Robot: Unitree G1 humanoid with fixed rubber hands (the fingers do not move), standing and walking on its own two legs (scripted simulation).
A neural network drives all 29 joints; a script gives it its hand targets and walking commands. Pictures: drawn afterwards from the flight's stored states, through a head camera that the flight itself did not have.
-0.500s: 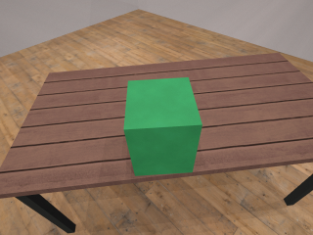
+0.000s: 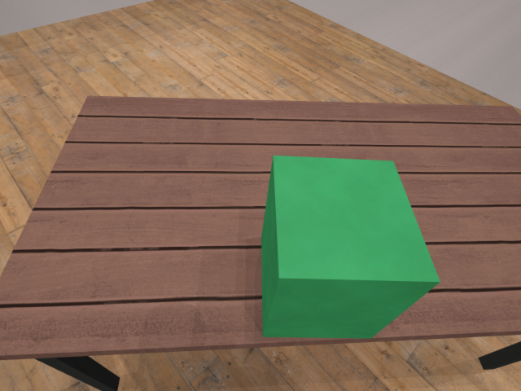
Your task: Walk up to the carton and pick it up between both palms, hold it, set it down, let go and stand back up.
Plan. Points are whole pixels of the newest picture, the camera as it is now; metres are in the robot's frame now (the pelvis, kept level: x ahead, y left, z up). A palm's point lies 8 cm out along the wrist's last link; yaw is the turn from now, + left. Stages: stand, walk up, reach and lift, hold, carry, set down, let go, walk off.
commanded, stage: walk up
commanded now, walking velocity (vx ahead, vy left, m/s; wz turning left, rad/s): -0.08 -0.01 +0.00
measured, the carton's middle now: (325, 252) +0.35 -0.11 -0.01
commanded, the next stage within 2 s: none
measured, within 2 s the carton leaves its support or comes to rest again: neither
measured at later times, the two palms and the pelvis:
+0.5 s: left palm out of the picture -0.07 +0.15 -0.11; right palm out of the picture -0.04 -0.34 -0.15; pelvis -0.06 -0.08 +0.01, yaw -2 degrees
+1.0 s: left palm out of the picture -0.08 +0.20 -0.15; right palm out of the picture -0.16 -0.25 -0.14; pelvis -0.11 -0.03 +0.00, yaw +0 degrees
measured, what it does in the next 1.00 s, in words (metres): walks backwards: right foot, then left foot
